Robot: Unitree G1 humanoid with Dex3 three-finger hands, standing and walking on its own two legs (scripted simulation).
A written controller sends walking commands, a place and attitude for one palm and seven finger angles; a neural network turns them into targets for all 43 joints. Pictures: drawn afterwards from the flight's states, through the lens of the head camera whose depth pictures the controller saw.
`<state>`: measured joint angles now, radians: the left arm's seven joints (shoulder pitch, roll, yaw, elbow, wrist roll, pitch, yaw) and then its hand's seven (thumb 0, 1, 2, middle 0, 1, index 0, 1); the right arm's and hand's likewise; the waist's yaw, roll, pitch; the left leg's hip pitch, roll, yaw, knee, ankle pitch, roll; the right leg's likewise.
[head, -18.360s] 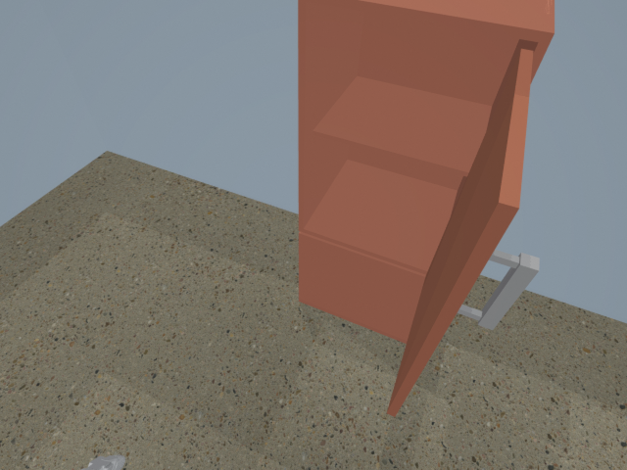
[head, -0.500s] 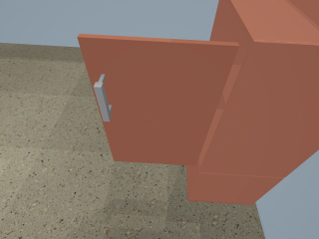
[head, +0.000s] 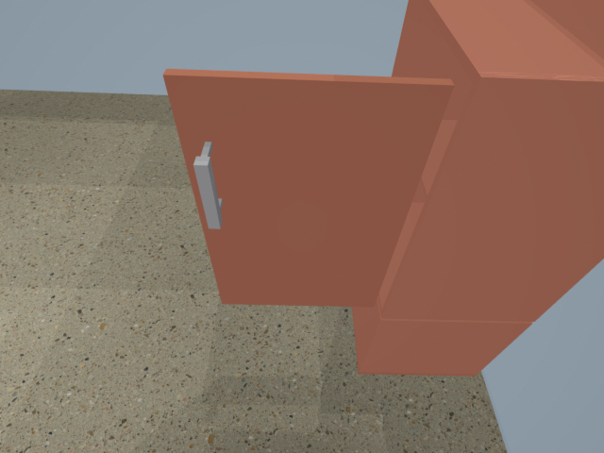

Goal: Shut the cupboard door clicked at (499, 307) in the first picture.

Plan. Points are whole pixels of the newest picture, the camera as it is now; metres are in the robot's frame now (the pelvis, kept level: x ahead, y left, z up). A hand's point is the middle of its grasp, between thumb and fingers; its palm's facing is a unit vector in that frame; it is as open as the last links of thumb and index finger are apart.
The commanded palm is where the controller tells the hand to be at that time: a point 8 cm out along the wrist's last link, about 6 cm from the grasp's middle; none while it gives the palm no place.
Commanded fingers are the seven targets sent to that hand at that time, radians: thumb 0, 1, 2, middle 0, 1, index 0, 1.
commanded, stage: look again from close up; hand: left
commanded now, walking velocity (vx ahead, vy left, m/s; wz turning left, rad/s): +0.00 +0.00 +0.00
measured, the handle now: (211, 186) +0.48 +0.18 +0.08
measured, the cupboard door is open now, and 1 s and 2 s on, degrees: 90 90 90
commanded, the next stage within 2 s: shuffle to correct the standing spot in 0.58 s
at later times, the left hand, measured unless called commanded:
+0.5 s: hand out of the picture -0.03 +0.15 -0.17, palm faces +0.03 -0.98 -0.18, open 7.4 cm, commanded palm none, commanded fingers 0.00 0.90 0.90 -0.20 -0.30 -0.20 -0.30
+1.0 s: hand out of the picture +0.00 +0.12 -0.18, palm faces +0.05 -0.99 -0.16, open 7.4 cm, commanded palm none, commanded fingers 0.00 0.90 0.90 -0.20 -0.30 -0.20 -0.30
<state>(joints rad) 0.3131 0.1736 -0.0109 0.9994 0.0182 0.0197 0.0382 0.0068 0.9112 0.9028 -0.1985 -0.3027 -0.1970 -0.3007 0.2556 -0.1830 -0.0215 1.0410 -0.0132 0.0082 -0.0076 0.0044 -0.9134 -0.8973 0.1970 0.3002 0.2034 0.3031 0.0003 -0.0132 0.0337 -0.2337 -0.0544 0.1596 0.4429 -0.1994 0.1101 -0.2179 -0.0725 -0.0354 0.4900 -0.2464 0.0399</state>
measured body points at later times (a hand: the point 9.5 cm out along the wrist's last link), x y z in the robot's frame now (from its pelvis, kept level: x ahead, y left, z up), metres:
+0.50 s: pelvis +0.00 -0.01 +0.00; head +0.00 -0.01 +0.45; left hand -0.03 +0.20 -0.16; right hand +0.00 -0.23 -0.16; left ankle +0.04 +0.04 -0.74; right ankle +0.01 -0.15 -0.74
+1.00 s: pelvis +0.04 -0.03 +0.00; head +0.04 -0.03 +0.45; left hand +0.00 +0.17 -0.16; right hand +0.00 -0.25 -0.16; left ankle +0.04 +0.04 -0.74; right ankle +0.01 -0.15 -0.74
